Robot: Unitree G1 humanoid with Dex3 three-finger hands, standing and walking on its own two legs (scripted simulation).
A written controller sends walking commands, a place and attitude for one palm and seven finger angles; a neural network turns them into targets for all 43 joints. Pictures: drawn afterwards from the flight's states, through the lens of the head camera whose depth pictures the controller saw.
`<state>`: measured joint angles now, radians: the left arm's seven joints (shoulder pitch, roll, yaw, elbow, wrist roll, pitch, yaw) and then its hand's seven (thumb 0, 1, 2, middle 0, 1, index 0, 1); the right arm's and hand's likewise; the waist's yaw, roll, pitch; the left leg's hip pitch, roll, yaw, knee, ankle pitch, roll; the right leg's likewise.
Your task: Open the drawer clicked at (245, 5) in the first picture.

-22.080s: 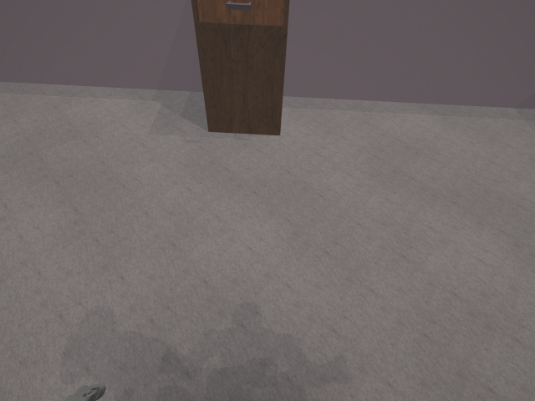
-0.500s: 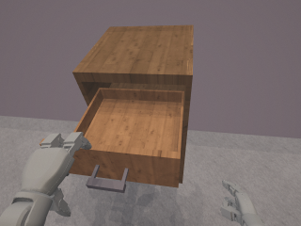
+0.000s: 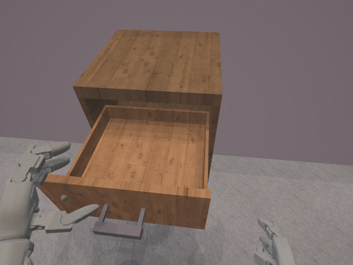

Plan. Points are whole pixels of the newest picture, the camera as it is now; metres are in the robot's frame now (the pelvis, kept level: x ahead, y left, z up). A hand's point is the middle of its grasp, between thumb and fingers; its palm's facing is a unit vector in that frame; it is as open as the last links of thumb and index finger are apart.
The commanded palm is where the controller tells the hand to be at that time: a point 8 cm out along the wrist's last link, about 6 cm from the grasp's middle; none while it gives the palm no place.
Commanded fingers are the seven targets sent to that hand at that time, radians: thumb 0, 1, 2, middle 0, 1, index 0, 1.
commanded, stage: draw the hand back to the body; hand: left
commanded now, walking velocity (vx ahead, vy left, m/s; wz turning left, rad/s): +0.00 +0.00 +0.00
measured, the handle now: (121, 220) +0.22 +0.16 -0.03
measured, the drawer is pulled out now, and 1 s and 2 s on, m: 0.30 0.30 0.30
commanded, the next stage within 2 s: step back with the hand held close in 0.56 s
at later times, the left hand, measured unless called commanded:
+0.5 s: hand (47, 205) +0.17 +0.23 +0.16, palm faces +0.39 -0.83 -0.40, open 7.8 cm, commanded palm +0.12 +0.27 +0.18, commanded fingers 0.00 0.90 0.90 -0.20 -0.30 -0.20 -0.30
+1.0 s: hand (46, 218) +0.15 +0.22 +0.15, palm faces +0.26 -0.82 -0.51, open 7.4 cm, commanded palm +0.09 +0.28 +0.18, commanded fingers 0.00 0.90 0.90 -0.20 -0.30 -0.20 -0.30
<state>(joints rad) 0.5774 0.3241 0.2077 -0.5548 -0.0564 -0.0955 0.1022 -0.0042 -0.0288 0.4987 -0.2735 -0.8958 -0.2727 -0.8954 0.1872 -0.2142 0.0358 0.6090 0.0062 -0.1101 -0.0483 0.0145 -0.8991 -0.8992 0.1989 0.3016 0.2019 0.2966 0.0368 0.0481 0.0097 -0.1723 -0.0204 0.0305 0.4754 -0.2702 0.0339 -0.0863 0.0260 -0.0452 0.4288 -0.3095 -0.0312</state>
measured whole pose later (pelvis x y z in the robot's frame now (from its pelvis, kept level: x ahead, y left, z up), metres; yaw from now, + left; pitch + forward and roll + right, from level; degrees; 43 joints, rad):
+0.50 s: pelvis -0.01 -0.01 +0.00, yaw +1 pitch -3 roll +0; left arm 0.57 0.33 0.27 -0.50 -0.08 -0.08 0.11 0.01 0.79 0.85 -0.21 -0.37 -0.21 -0.37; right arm 0.16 -0.22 0.03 0.61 0.02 -0.08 -0.06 0.01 -0.90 -0.90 0.20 0.30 0.20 0.30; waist 0.05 0.07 0.00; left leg -0.16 -0.02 0.01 0.46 -0.25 0.02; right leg -0.07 0.03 -0.07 0.41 -0.30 -0.04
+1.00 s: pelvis -0.03 -0.01 +0.00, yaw +1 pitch +1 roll -1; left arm 0.67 0.40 0.34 -0.57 -0.06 -0.16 0.10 0.01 0.89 0.89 -0.21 -0.30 -0.21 -0.30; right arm 0.16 -0.24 -0.03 0.56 0.03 0.01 -0.07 0.01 -0.90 -0.90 0.20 0.30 0.20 0.30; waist -0.02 0.04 0.03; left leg -0.32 -0.01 0.01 0.52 -0.22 0.03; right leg -0.23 0.03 -0.07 0.48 -0.28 -0.04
